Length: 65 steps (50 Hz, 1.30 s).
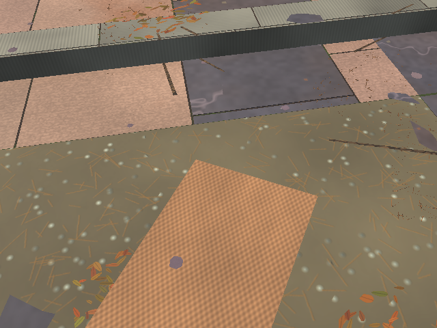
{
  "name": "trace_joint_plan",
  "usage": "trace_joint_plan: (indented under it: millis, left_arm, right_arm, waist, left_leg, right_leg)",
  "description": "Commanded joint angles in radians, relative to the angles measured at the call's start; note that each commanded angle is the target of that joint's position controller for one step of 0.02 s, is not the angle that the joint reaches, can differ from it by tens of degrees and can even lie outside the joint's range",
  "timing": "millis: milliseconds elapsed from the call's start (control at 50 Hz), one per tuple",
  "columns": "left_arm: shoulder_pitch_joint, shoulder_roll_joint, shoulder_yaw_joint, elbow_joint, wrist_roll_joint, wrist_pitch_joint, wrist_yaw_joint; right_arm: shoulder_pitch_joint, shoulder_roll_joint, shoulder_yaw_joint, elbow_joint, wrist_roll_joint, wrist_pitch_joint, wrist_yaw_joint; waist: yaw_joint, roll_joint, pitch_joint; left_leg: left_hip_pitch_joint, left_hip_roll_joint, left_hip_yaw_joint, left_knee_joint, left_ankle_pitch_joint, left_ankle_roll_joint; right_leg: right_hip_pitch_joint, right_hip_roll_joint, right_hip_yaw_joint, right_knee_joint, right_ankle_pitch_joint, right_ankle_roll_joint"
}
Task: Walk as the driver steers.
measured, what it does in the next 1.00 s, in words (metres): walks ahead: left foot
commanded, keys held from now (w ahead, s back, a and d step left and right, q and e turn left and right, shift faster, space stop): w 1.00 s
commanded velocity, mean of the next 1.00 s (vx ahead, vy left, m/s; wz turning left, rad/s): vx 0.45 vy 0.00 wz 0.00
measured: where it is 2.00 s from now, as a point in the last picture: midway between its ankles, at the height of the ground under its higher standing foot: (229, 211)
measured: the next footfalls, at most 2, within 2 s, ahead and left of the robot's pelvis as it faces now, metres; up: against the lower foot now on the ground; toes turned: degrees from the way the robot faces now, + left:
left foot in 0.54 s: +0.42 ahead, +0.11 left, +0.00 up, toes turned +3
right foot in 1.08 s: +0.73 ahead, -0.13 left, +0.00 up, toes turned -2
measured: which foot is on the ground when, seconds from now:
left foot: down 0.00-0.06, up 0.08-0.52, down 0.54-1.00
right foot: down 0.00-0.56, up 0.58-1.00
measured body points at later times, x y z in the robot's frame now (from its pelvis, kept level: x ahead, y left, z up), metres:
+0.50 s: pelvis +0.20 -0.01 -0.02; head +0.24 -0.01 +0.43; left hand +0.08 +0.23 -0.15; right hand +0.45 -0.21 -0.11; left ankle +0.38 +0.11 -0.72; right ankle +0.01 -0.12 -0.74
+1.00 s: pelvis +0.49 +0.01 +0.00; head +0.52 +0.00 +0.45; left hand +0.69 +0.24 -0.10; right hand +0.45 -0.26 -0.14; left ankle +0.38 +0.11 -0.74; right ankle +0.68 -0.14 -0.71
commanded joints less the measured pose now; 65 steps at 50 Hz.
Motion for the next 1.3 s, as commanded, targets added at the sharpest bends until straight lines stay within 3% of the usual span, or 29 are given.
trace_joint_plan:
  millis: [20, 40, 60, 80, 100, 140, 200, 320, 420, 480, 520, 540, 560, 580, 600, 640, 680, 740, 880, 980, 1040, 1080, 1100, 1120, 1140, 1160, 1180, 1220, 1300]
  left_arm:
    - [0.084, 0.056, 0.021, 0.001, 0.000, -0.037, -0.011]
    - [0.156, 0.060, 0.028, 0.030, 0.004, -0.033, -0.012]
    - [0.255, 0.087, 0.038, 0.047, 0.005, -0.032, -0.011]
    - [0.359, 0.199, 0.059, 0.041, 0.003, -0.036, -0.010]
    - [0.355, 0.219, 0.053, 0.044, 0.024, -0.055, -0.021]
    - [0.175, 0.130, 0.024, -0.017, 0.017, -0.078, -0.032]
    - [0.152, 0.082, 0.003, -0.041, 0.022, -0.065, -0.038]
    - [0.237, 0.136, 0.004, -0.050, 0.031, -0.042, -0.003]
    - [0.284, 0.154, 0.015, -0.041, 0.012, -0.038, 0.002]
    - [0.247, 0.180, 0.030, -0.053, 0.014, -0.026, 0.004]
    - [0.211, 0.193, 0.036, -0.069, 0.027, -0.009, 0.003]
    - [0.192, 0.181, 0.028, -0.091, 0.036, -0.007, -0.001]
    - [0.316, 0.048, -0.007, -0.106, 0.035, -0.026, -0.018]
    - [0.308, 0.036, -0.013, -0.086, 0.016, -0.060, -0.025]
    - [0.196, 0.128, 0.014, -0.129, -0.017, -0.080, -0.028]
    - [0.073, 0.156, 0.027, -0.163, -0.019, -0.085, -0.012]
    - [0.117, 0.112, 0.033, -0.155, -0.001, -0.054, -0.002]
    - [0.082, 0.100, 0.038, -0.179, 0.008, -0.029, 0.003]
    - [-0.223, 0.094, 0.032, -0.281, 0.014, -0.047, -0.016]
    - [-0.353, 0.107, 0.025, -0.339, 0.002, -0.056, -0.046]
    - [-0.292, 0.150, 0.040, -0.341, 0.001, -0.064, -0.058]
    - [-0.004, 0.237, 0.085, -0.264, 0.007, -0.067, -0.046]
    - [0.156, 0.341, 0.110, -0.238, 0.032, -0.066, -0.038]
    - [0.194, 0.316, 0.100, -0.225, 0.030, -0.060, -0.043]
    - [0.143, 0.229, 0.075, -0.233, 0.025, -0.063, -0.041]
    - [0.046, 0.195, 0.063, -0.251, 0.021, -0.064, -0.038]
    - [-0.029, 0.163, 0.052, -0.261, 0.023, -0.067, -0.040]
    - [-0.089, 0.124, 0.044, -0.254, 0.037, -0.074, -0.044]
    - [-0.066, 0.149, 0.056, -0.222, 0.045, -0.083, -0.031]
  right_arm:
    - [-0.094, -0.165, -0.031, -0.075, 0.021, -0.009, 0.004]
    - [-0.095, -0.151, -0.027, -0.080, 0.017, -0.008, 0.006]
    - [-0.113, -0.098, -0.010, -0.092, 0.006, -0.014, 0.012]
    - [-0.124, -0.031, 0.007, -0.120, -0.005, -0.030, 0.016]
    - [-0.135, -0.040, 0.004, -0.142, 0.012, -0.045, 0.017]
    - [-0.148, -0.094, -0.006, -0.146, 0.024, -0.068, 0.031]
    - [-0.172, -0.118, -0.024, -0.135, -0.005, -0.074, 0.042]
    - [-0.405, -0.038, 0.005, -0.225, -0.007, -0.060, 0.055]
    - [-0.529, -0.054, 0.013, -0.280, 0.004, -0.066, 0.076]
    - [-0.489, -0.096, -0.003, -0.287, 0.002, -0.076, 0.088]
    - [-0.252, -0.167, -0.043, -0.222, 0.005, -0.074, 0.079]
    - [-0.067, -0.213, -0.063, -0.172, 0.003, -0.067, 0.068]
    - [0.081, -0.308, -0.087, -0.141, -0.026, -0.059, 0.061]
    - [0.071, -0.243, -0.064, -0.129, -0.025, -0.056, 0.064]
    - [-0.034, -0.185, -0.046, -0.137, -0.016, -0.062, 0.065]
    - [-0.206, -0.112, -0.023, -0.169, -0.024, -0.074, 0.073]
    - [-0.242, -0.076, -0.013, -0.158, -0.037, -0.083, 0.082]
    - [-0.190, -0.109, -0.018, -0.125, -0.032, -0.089, 0.071]
    - [-0.047, -0.169, -0.026, -0.089, -0.019, -0.071, 0.031]
    - [0.043, -0.179, -0.033, -0.049, -0.009, -0.047, 0.027]
    - [0.019, -0.199, -0.044, -0.053, -0.009, -0.031, 0.023]
    - [-0.005, -0.164, -0.028, -0.072, -0.018, -0.024, 0.026]
    - [0.069, -0.072, 0.002, -0.100, -0.030, -0.036, 0.033]
    - [0.124, -0.018, 0.021, -0.084, -0.015, -0.057, 0.037]
    - [0.032, -0.147, -0.015, -0.094, 0.019, -0.070, 0.038]
    - [-0.041, -0.172, -0.024, -0.118, 0.030, -0.075, 0.034]
    - [-0.073, -0.160, -0.028, -0.119, 0.020, -0.071, 0.026]
    - [-0.043, -0.112, -0.036, -0.108, 0.011, -0.042, 0.024]
    - [-0.072, -0.072, -0.041, -0.133, 0.007, -0.006, 0.024]
  waist:
    - [0.084, 0.062, 0.120]
    - [0.104, 0.028, 0.107]
    - [0.137, -0.087, 0.070]
    - [0.157, -0.315, 0.036]
    - [0.132, -0.298, 0.064]
    - [0.057, -0.132, 0.170]
    - [0.041, -0.112, 0.129]
    - [0.089, -0.099, 0.147]
    - [0.094, -0.118, 0.184]
    - [0.031, -0.137, 0.122]
    - [-0.094, -0.169, -0.044]
    - [-0.171, -0.149, -0.161]
    - [-0.127, 0.100, -0.349]
    - [-0.121, 0.183, -0.419]
    - [-0.098, 0.149, -0.224]
    - [-0.025, -0.006, -0.035]
    - [0.040, 0.033, -0.005]
    - [0.056, 0.036, 0.048]
    - [-0.029, 0.010, 0.088]
    - [-0.062, 0.011, 0.113]
    - [-0.004, 0.041, 0.064]
    - [0.135, 0.024, -0.121]
    - [0.141, -0.149, -0.298]
    - [0.127, -0.296, -0.409]
    - [0.137, -0.201, -0.276]
    - [0.110, -0.162, -0.147]
    - [0.079, -0.106, -0.080]
    - [0.022, -0.132, -0.015]
    - [-0.001, -0.102, 0.040]
  left_leg:
    - [-0.238, 0.167, -0.186, -0.197, -0.238, 0.129]
    - [-0.288, 0.123, -0.141, -0.108, -0.211, 0.115]
    - [-0.383, 0.059, -0.063, 0.114, -0.132, 0.078]
    - [-0.565, -0.033, 0.050, 0.447, -0.159, 0.023]
    - [-0.660, -0.030, -0.052, 0.667, -0.243, 0.039]
    - [-0.753, 0.071, -0.093, 0.765, -0.043, 0.071]
    - [-0.667, 0.119, -0.045, 0.637, 0.135, 0.050]
    - [-0.610, 0.084, 0.037, 0.317, 0.301, -0.017]
    - [-0.540, 0.053, 0.044, 0.127, 0.350, 0.012]
    - [-0.428, 0.018, 0.052, 0.081, 0.284, 0.058]
    - [-0.118, -0.050, 0.094, 0.089, 0.250, 0.103]
    - [0.184, 0.034, 0.002, 0.115, 0.250, 0.147]
    - [0.603, 0.318, -0.475, 0.061, 0.035, 0.316]
    - [0.609, 0.399, -0.787, -0.148, -0.060, 0.345]
    - [0.451, 0.354, -0.656, -0.180, -0.079, 0.281]
    - [0.101, 0.284, -0.375, -0.237, 0.115, 0.224]
    - [-0.062, 0.216, -0.238, -0.293, 0.182, 0.201]
    - [-0.134, 0.197, -0.156, -0.351, 0.236, 0.224]
    - [-0.023, 0.168, -0.061, -0.365, 0.295, 0.181]
    - [0.164, 0.237, -0.073, -0.292, 0.319, 0.171]
    - [0.232, 0.262, -0.074, -0.180, 0.535, 0.142]
    - [0.093, 0.170, -0.023, 0.168, 0.694, 0.095]
    - [-0.269, 0.046, 0.037, 0.561, 0.349, 0.033]
    - [-0.491, -0.066, -0.072, 0.777, -0.274, 0.015]
    - [-0.580, -0.007, -0.148, 0.870, -0.246, 0.033]
    - [-0.601, 0.046, -0.120, 0.855, -0.143, 0.043]
    - [-0.556, 0.088, -0.104, 0.805, -0.056, 0.038]
    - [-0.449, 0.134, -0.107, 0.730, 0.042, 0.030]
    - [-0.506, 0.139, -0.112, 0.669, 0.156, 0.013]
  right_leg:
    - [0.173, 0.027, -0.061, -0.233, 0.174, -0.004]
    - [0.266, 0.045, -0.057, -0.269, 0.196, 0.008]
    - [0.383, -0.065, 0.118, -0.348, 0.114, -0.017]
    - [0.478, -0.295, 0.513, -0.513, -0.059, -0.121]
    - [0.401, -0.411, 0.773, -0.596, -0.237, -0.228]
    - [0.334, -0.345, 0.585, -0.601, -0.174, -0.178]
    - [0.323, -0.223, 0.298, -0.598, 0.245, -0.096]
    - [0.262, -0.177, 0.140, -0.624, 0.515, -0.114]
    - [0.323, -0.221, 0.107, -0.629, 0.543, -0.116]
    - [0.419, -0.250, 0.083, -0.516, 0.827, -0.091]
    - [0.405, -0.215, 0.045, -0.236, 1.149, -0.059]
    - [0.219, -0.179, 0.033, 0.011, 1.015, -0.031]
    - [-0.199, -0.003, 0.007, 0.441, 0.510, 0.039]
    - [-0.325, 0.069, 0.158, 0.638, -0.083, 0.031]
    - [-0.421, 0.003, 0.170, 0.706, -0.050, 0.006]
    - [-0.361, -0.097, 0.114, 0.608, 0.118, -0.007]
    - [-0.236, -0.144, 0.117, 0.518, 0.178, -0.007]
    - [-0.266, -0.161, 0.093, 0.416, 0.229, 0.017]
    - [-0.339, -0.120, 0.038, -0.047, 0.567, 0.050]
    - [-0.375, -0.093, 0.042, -0.182, 0.499, 0.027]
    - [-0.255, -0.054, 0.017, -0.222, 0.384, -0.015]
    - [0.181, -0.043, 0.018, -0.225, 0.402, -0.074]
    - [0.602, -0.307, 0.366, -0.215, 0.354, -0.193]
    - [0.739, -0.439, 0.724, -0.369, 0.209, -0.266]
    - [0.631, -0.402, 0.633, -0.401, 0.151, -0.208]
    - [0.475, -0.374, 0.474, -0.428, 0.213, -0.166]
    - [0.339, -0.332, 0.361, -0.469, 0.279, -0.142]
    - [0.181, -0.267, 0.200, -0.542, 0.341, -0.109]
    - [0.135, -0.249, 0.041, -0.591, 0.493, -0.125]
